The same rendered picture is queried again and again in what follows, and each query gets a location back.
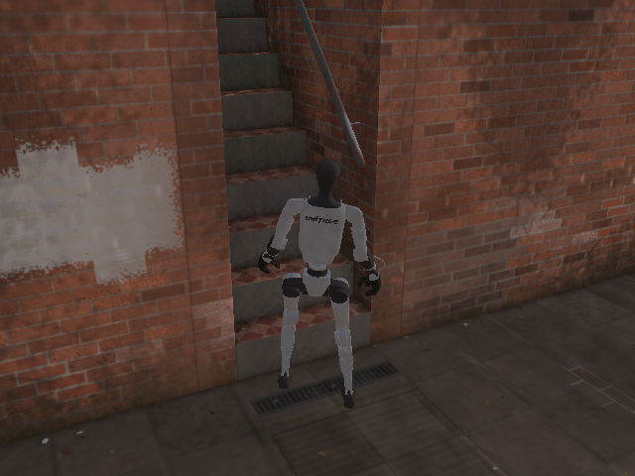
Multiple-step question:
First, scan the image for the robot right hand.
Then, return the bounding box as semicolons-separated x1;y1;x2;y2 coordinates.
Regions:
358;275;381;297

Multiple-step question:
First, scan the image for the robot left hand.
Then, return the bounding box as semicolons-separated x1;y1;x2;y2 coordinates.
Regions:
258;251;280;274

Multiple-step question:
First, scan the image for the robot left upper arm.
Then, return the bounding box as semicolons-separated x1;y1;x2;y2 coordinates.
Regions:
270;198;304;250

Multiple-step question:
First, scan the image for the left robot shin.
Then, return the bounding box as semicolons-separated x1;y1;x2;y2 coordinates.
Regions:
281;308;296;377

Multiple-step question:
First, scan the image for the robot right forearm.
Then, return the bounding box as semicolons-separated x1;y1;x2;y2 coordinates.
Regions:
359;247;379;281

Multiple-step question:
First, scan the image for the right robot foot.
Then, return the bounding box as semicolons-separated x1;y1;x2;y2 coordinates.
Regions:
341;383;355;409

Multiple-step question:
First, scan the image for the robot right upper arm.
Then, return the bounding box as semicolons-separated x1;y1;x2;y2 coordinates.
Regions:
345;204;369;262

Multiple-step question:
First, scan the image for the robot left forearm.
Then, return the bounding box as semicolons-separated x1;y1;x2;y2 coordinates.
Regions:
262;234;281;263

